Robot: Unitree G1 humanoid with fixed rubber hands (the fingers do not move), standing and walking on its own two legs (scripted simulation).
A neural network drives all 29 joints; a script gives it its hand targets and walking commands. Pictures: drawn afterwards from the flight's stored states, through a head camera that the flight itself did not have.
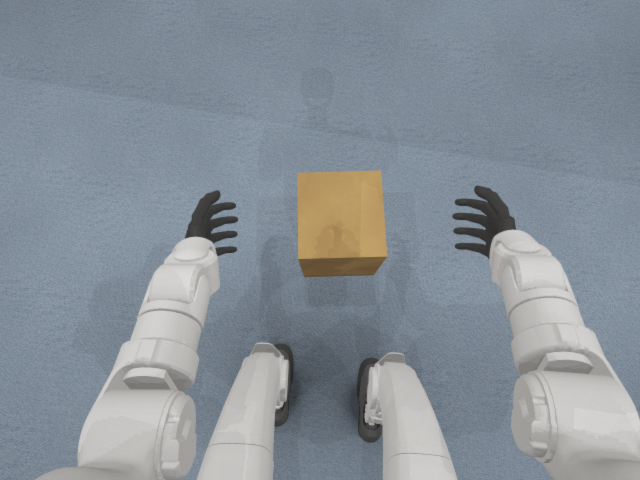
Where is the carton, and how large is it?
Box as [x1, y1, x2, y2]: [297, 170, 386, 276]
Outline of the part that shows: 380,170 297,173 298,259 304,276 373,274 386,257 386,245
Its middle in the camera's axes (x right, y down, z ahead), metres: +0.04 -0.03 +1.01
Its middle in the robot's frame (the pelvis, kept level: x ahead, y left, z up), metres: +0.55 -0.01 -0.56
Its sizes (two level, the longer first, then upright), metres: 0.210 0.200 0.250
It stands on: the floor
